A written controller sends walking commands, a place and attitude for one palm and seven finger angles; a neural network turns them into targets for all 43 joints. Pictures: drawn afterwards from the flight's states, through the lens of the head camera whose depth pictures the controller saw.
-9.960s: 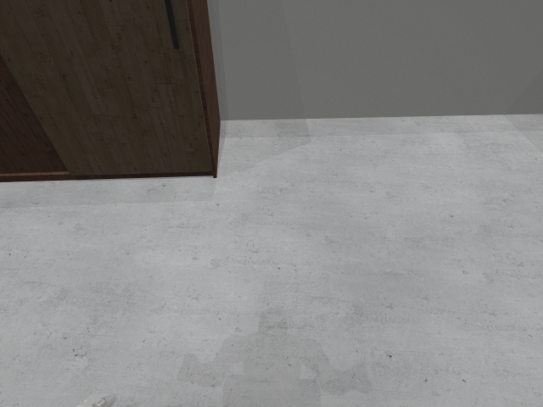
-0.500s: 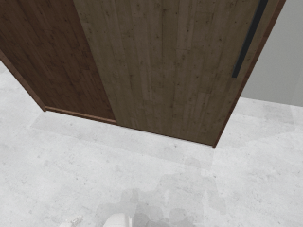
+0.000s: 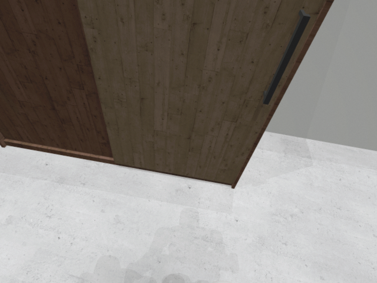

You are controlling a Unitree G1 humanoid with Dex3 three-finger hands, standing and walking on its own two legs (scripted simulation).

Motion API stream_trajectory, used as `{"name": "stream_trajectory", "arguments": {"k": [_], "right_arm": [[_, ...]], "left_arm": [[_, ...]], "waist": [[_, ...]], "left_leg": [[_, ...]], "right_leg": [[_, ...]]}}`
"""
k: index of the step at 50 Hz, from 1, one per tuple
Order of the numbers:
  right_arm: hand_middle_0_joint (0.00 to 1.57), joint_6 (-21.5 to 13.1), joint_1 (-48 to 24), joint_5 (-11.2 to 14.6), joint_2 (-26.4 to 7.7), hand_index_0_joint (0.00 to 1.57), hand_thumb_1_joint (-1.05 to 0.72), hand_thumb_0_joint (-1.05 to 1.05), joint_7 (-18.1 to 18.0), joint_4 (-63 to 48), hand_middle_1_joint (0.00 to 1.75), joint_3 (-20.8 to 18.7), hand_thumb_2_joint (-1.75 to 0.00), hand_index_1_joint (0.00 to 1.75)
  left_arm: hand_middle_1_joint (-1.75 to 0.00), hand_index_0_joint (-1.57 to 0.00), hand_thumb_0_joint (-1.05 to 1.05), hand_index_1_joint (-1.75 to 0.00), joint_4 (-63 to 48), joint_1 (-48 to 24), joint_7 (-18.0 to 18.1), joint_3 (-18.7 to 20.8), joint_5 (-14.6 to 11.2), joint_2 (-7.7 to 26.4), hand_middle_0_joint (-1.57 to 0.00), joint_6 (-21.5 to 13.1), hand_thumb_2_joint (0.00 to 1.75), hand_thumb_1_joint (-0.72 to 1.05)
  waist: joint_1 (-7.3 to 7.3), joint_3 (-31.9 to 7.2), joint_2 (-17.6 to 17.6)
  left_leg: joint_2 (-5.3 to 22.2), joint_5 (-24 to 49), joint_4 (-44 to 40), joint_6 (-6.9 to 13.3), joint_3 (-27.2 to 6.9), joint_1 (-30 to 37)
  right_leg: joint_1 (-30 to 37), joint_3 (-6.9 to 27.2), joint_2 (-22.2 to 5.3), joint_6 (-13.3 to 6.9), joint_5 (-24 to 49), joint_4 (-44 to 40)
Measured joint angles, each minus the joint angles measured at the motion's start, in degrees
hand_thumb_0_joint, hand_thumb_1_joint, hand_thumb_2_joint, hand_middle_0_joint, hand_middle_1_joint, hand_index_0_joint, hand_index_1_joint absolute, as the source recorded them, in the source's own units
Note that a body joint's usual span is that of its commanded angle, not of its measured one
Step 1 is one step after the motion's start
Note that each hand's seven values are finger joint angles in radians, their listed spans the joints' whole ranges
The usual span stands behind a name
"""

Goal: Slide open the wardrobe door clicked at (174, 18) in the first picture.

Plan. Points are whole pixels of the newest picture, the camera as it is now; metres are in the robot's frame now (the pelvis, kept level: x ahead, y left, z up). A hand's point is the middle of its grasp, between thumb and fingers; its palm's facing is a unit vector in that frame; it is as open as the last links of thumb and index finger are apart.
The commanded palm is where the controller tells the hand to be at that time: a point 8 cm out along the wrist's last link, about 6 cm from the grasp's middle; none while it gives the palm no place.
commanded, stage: take the last steps up to it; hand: right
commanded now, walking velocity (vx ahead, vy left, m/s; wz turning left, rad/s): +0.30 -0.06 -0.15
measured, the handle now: (281, 62) +0.78 -0.23 +0.11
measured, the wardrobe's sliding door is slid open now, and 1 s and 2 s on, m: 0.00 0.00 0.00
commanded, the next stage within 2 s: come to a stop and stand still in 1.02 s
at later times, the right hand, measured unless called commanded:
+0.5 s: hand out of the picture -0.04 -0.25 -0.18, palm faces +0.13 +0.98 -0.14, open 7.4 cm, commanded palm none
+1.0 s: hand (267, 220) +0.35 -0.23 -0.18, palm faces -0.01 +0.98 -0.19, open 7.4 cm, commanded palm none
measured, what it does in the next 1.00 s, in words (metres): walks ahead: right foot, then left foot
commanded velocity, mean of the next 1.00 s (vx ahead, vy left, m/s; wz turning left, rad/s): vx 0.28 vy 0.01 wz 0.02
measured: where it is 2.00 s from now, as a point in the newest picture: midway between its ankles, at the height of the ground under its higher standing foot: outside the picture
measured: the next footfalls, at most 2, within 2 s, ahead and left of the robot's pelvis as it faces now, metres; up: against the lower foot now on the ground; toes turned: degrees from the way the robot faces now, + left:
right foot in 0.36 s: +0.05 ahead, -0.17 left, +0.00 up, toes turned -10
left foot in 0.90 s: +0.36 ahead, +0.03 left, +0.00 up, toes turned +7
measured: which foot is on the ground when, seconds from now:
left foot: down 0.00-0.36, up 0.38-0.88, down 0.90-1.00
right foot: up 0.00-0.34, down 0.36-0.90, up 0.92-1.00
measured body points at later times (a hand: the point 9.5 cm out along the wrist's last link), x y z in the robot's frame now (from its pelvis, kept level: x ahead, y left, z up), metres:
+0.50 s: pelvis +0.06 -0.08 +0.00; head +0.05 -0.11 +0.45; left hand +0.14 +0.15 -0.13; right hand -0.05 -0.30 -0.17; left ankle +0.04 +0.06 -0.68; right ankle +0.01 -0.16 -0.74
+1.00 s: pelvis +0.24 -0.05 -0.02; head +0.27 -0.05 +0.43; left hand +0.14 +0.15 -0.18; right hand +0.35 -0.28 -0.16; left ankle +0.32 +0.02 -0.74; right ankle +0.10 -0.17 -0.64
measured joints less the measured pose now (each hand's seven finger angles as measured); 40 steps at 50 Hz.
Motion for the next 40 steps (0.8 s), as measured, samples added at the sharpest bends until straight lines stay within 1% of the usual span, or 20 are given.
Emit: {"name": "stream_trajectory", "arguments": {"k": [3, 7, 11, 15, 16, 18, 19, 20, 21, 22, 23, 25, 28, 31, 34, 37, 40], "right_arm": [[0.2, -0.88, 2.17, -0.06, 0.46, 0.2, -0.91, 0.01, 0.23, 1.21, 0.3, -0.11, -0.9, 0.3], [0.2, -2.12, 5.93, -0.44, 0.56, 0.2, -0.91, 0.01, 0.35, 3.1, 0.3, -0.43, -0.9, 0.3], [0.2, -2.69, 9.77, -0.98, 0.17, 0.2, -0.91, 0.01, 0.67, 5.69, 0.3, -0.58, -0.9, 0.3], [0.2, -2.46, 13.06, -1.25, -0.53, 0.2, -0.91, 0.01, 0.94, 8.66, 0.3, -0.85, -0.9, 0.3], [0.2, -2.29, 13.83, -1.16, -0.75, 0.2, -0.91, 0.01, 0.97, 9.4, 0.3, -0.97, -0.9, 0.3], [0.2, -1.77, 15.39, -0.81, -0.97, 0.2, -0.91, 0.01, 1.04, 10.85, 0.3, -1.14, -0.9, 0.3], [0.2, -1.29, 15.77, -0.61, -1.3, 0.2, -0.91, 0.01, 1.09, 11.64, 0.3, -1.19, -0.9, 0.3], [0.2, -0.61, 15.94, -0.56, -1.54, 0.2, -0.91, 0.01, 1.08, 12.39, 0.3, -1.19, -0.9, 0.3], [0.2, 0.06, 16.02, -0.67, -1.58, 0.2, -0.91, 0.01, 1.07, 12.91, 0.3, -1.17, -0.9, 0.3], [0.2, 0.54, 15.89, -0.87, -1.56, 0.2, -0.91, 0.01, 1.11, 13.29, 0.3, -1.15, -0.9, 0.3], [0.2, 0.79, 15.47, -0.97, -1.53, 0.2, -0.91, 0.01, 1.28, 13.5, 0.3, -1.18, -0.9, 0.3], [0.2, 0.63, 13.86, -1.04, -1.47, 0.2, -0.91, 0.01, 1.74, 13.24, 0.3, -1.32, -0.9, 0.3], [0.2, -0.09, 10.16, -1.04, -1.88, 0.2, -0.91, 0.01, 2.03, 11.39, 0.29, -1.73, -0.9, 0.3], [0.2, -0.42, 6.08, -0.89, -2.41, 0.19, -0.92, 0.01, 1.96, 9.21, 0.29, -2.19, -0.9, 0.3], [0.19, -0.29, 2.3, -0.68, -2.66, 0.19, -0.92, 0.01, 2.0, 7.44, 0.29, -2.47, -0.9, 0.3], [0.19, -0.12, -1.13, -0.51, -2.56, 0.19, -0.92, 0.01, 2.22, 6.11, 0.29, -2.31, -0.9, 0.3], [0.19, -0.22, -4.39, -0.27, -2.29, 0.19, -0.92, 0.01, 2.35, 4.95, 0.29, -1.96, -0.9, 0.3]], "left_arm": [[-0.3, -0.2, 0.01, -0.29, 0.96, 0.5, -0.36, 0.11, 0.36, 0.39, -0.2, -0.14, 0.9, 0.91], [-0.3, -0.2, 0.01, -0.29, 2.08, 0.38, -0.87, 0.01, 0.66, 0.46, -0.2, -0.25, 0.9, 0.91], [-0.3, -0.2, 0.01, -0.29, 2.16, -1.22, -1.14, -0.34, 0.47, 0.03, -0.2, -0.94, 0.9, 0.91], [-0.3, -0.19, 0.01, -0.29, 1.4, -3.65, -1.15, -1.02, 0.06, -1.01, -0.2, -2.25, 0.9, 0.91], [-0.3, -0.19, 0.01, -0.29, 1.12, -4.19, -1.08, -1.28, -0.02, -1.38, -0.2, -2.76, 0.9, 0.91], [-0.3, -0.2, 0.01, -0.29, 0.46, -4.89, -0.85, -1.83, -0.27, -1.9, -0.2, -4.2, 0.9, 0.91], [-0.3, -0.2, 0.01, -0.29, 0.45, -5.42, -0.56, -1.97, -0.27, -2.65, -0.2, -4.96, 0.9, 0.91], [-0.3, -0.2, 0.0, -0.29, 0.3, -5.64, -0.36, -2.21, -0.21, -3.48, -0.2, -5.53, 0.9, 0.91], [-0.3, -0.2, 0.0, -0.29, 0.05, -5.41, -0.26, -2.53, -0.1, -4.17, -0.2, -5.92, 0.9, 0.91], [-0.3, -0.2, 0.0, -0.29, -0.07, -4.84, -0.08, -2.83, -0.03, -4.78, -0.2, -6.31, 0.9, 0.91], [-0.3, -0.2, 0.0, -0.29, -0.07, -4.04, 0.28, -2.94, -0.15, -5.29, -0.2, -6.68, 0.9, 0.91], [-0.3, -0.2, -0.01, -0.29, -0.15, -2.51, 1.54, -2.14, -0.58, -5.14, -0.2, -7.5, 0.9, 0.94], [-0.3, -0.2, -0.02, -0.29, 1.35, 0.25, 1.8, -2.51, -0.49, -4.56, -0.2, -8.02, 0.9, 0.95], [-0.3, -0.2, -0.02, -0.29, 3.54, 3.68, 2.05, -3.1, -0.59, -4.99, -0.2, -8.08, 0.9, 0.94], [-0.3, -0.2, -0.01, -0.29, 5.65, 7.07, 2.28, -3.55, -0.5, -5.92, -0.2, -7.91, 0.9, 0.93], [-0.3, -0.2, 0.0, -0.29, 7.3, 9.95, 2.44, -3.73, -0.14, -6.77, -0.2, -7.81, 0.9, 0.92], [-0.3, -0.2, 0.0, -0.29, 8.45, 12.13, 2.49, -3.8, 0.24, -7.36, -0.2, -7.69, 0.9, 0.91]], "waist": [[-0.69, -0.66, 0.12], [-2.34, -1.81, 1.05], [-4.18, -2.28, 2.35], [-6.07, -2.31, 3.66], [-6.4, -2.34, 3.97], [-6.59, -2.57, 3.95], [-6.45, -2.35, 4.81], [-6.37, -2.2, 5.59], [-6.19, -2.32, 5.81], [-5.79, -2.58, 5.74], [-5.24, -2.84, 5.51], [-4.04, -2.9, 5.19], [-3.38, -2.35, 5.43], [-3.15, -1.83, 5.93], [-2.42, -1.31, 5.96], [-1.1, -0.37, 5.27], [0.67, 1.12, 4.26]], "left_leg": [[0.37, 0.74, -1.82, -0.03, 1.35, 1.09], [1.08, 1.53, -4.04, -0.38, 2.47, 2.01], [1.97, 2.17, -5.94, -1.22, 3.0, 2.77], [2.79, 1.75, -6.09, -2.65, 3.23, 3.12], [2.97, 1.26, -5.49, -3.13, 3.26, 3.08], [3.05, -0.78, -2.45, -4.19, 3.32, 2.41], [3.6, -3.35, 0.81, -3.95, 2.53, 1.4], [3.83, -7.2, 5.72, -3.58, 1.44, -0.25], [3.53, -10.07, 11.46, -3.15, 0.72, -2.38], [3.12, -11.0, 17.01, -2.82, 0.31, -4.65], [2.88, -10.41, 21.83, -2.59, 0.19, -6.93], [3.04, -7.06, 28.54, -2.54, -0.04, -11.19], [3.59, -1.51, 33.32, -3.08, -0.76, -16.78], [3.64, 2.1, 35.13, -3.52, -1.4, -21.18], [3.43, 4.31, 34.13, -3.56, -1.22, -23.76], [3.15, 5.26, 28.23, -3.12, -0.04, -23.88], [2.28, 4.33, 19.36, -1.85, 1.32, -21.95]], "right_leg": [[0.49, -0.68, -2.45, 0.84, 2.94, 1.6], [2.3, -2.26, -4.97, 1.22, 4.32, -1.98], [5.06, -4.45, -6.08, 0.82, 2.7, -11.28], [8.56, -6.74, -5.57, -0.33, 0.84, -22.19], [9.91, -7.44, -5.28, -0.59, 1.63, -25.52], [13.61, -8.83, -4.92, -1.16, 4.57, -33.11], [14.05, -9.32, -4.33, -2.36, 5.87, -33.25], [14.45, -9.95, -3.89, -3.15, 5.34, -32.3], [15.26, -10.48, -3.87, -3.65, 4.43, -32.02], [16.42, -10.84, -3.93, -3.96, 3.8, -32.62], [17.74, -11.0, -3.92, -4.14, 3.6, -33.82], [20.45, -11.15, -3.48, -4.35, 4.26, -36.93], [24.24, -11.42, -2.42, -4.83, 5.17, -41.33], [27.17, -11.71, -1.56, -4.86, 5.01, -44.05], [29.54, -11.92, -1.12, -4.67, 3.86, -45.38], [31.8, -12.13, -1.21, -4.24, 2.19, -46.06], [33.84, -12.38, -1.8, -3.37, -0.16, -45.72]]}}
